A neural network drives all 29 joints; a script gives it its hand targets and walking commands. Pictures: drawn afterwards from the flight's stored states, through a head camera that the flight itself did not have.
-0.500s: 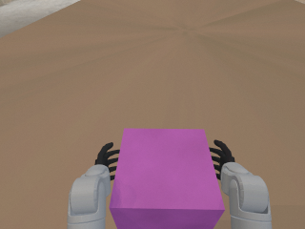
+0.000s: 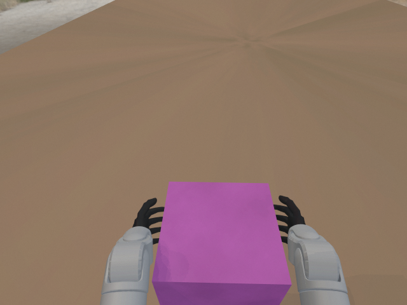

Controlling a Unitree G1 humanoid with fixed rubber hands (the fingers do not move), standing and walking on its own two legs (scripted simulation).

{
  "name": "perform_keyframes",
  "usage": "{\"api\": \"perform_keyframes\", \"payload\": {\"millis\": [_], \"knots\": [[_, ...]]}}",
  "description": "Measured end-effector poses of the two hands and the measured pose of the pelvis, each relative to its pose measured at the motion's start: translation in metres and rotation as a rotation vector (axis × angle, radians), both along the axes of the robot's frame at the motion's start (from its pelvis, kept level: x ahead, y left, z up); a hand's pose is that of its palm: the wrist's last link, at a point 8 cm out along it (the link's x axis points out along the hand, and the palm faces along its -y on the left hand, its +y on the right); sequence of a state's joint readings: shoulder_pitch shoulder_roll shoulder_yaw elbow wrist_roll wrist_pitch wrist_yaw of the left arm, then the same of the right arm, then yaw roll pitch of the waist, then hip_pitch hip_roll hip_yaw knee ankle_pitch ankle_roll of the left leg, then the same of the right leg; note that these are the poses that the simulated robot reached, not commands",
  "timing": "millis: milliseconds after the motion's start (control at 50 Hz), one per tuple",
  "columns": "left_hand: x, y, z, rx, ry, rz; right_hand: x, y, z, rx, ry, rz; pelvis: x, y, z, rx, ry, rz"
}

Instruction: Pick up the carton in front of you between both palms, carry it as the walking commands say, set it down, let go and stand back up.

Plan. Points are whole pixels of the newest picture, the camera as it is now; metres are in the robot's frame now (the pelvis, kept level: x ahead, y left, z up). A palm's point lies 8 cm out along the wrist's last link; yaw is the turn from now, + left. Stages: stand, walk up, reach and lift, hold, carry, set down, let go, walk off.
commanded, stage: carry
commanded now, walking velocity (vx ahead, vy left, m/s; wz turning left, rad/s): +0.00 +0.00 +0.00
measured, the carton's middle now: (217, 256) +0.26 +0.00 -0.03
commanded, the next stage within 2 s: none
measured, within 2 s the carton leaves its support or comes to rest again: neither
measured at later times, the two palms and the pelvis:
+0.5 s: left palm (145, 232) +0.28 +0.15 +0.04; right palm (293, 230) +0.28 -0.15 +0.04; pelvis -0.01 +0.00 +0.00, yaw +0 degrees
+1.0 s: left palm (156, 204) +0.35 +0.14 +0.04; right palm (289, 198) +0.36 -0.16 +0.04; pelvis +0.07 -0.02 +0.01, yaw +2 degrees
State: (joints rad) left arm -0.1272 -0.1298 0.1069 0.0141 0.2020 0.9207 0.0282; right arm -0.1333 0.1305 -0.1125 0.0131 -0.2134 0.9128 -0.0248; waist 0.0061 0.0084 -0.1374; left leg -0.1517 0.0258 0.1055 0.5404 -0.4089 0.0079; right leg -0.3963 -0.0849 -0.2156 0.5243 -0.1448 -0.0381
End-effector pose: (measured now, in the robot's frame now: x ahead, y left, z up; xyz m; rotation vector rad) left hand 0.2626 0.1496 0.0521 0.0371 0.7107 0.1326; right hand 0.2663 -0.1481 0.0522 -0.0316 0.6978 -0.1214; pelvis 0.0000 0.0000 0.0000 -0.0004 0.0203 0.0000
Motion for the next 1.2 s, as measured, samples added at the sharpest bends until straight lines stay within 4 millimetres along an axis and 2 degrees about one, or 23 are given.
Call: {"api": "perform_keyframes", "payload": {"millis": [200, 320, 720, 800, 920, 1000, 1100, 1200], "knots": [[0.012, -0.002, -0.017, 0.016, -0.022, -0.016, 0.011, -0.002, -0.017, -0.013, -0.023, 0.006, -0.01, -0.001, 0.0, 0.005, 0.003, 0.0], [0.018, -0.003, -0.014, 0.013, -0.062, -0.014, 0.016, -0.003, -0.014, -0.007, -0.062, 0.0, -0.011, -0.001, 0.0, 0.004, 0.008, 0.001], [0.014, 0.001, -0.012, 0.014, -0.04, -0.012, 0.014, 0.001, -0.012, -0.007, -0.041, 0.004, -0.003, 0.002, 0.001, -0.002, 0.001, -0.001], [0.027, -0.002, -0.008, 0.02, -0.037, -0.013, 0.027, -0.002, -0.009, -0.008, -0.038, 0.008, 0.013, -0.002, 0.005, -0.006, 0.003, -0.001], [0.069, -0.014, -0.007, 0.02, -0.055, 0.001, 0.07, -0.014, -0.011, 0.006, -0.055, 0.009, 0.047, -0.017, 0.001, -0.023, 0.015, 0.025], [0.084, -0.012, -0.012, 0.008, -0.021, 0.021, 0.093, -0.012, -0.011, -0.009, -0.023, 0.032, 0.067, -0.021, 0.01, -0.001, 0.039, 0.038], [0.111, -0.005, -0.004, 0.002, -0.033, 0.038, 0.125, -0.005, 0.0, -0.004, -0.034, 0.041, 0.1, -0.015, 0.02, 0.015, 0.051, 0.03], [0.163, 0.009, 0.004, 0.001, -0.064, 0.018, 0.17, 0.009, 0.007, -0.011, -0.065, 0.025, 0.148, 0.004, 0.019, 0.004, 0.052, 0.019]]}}
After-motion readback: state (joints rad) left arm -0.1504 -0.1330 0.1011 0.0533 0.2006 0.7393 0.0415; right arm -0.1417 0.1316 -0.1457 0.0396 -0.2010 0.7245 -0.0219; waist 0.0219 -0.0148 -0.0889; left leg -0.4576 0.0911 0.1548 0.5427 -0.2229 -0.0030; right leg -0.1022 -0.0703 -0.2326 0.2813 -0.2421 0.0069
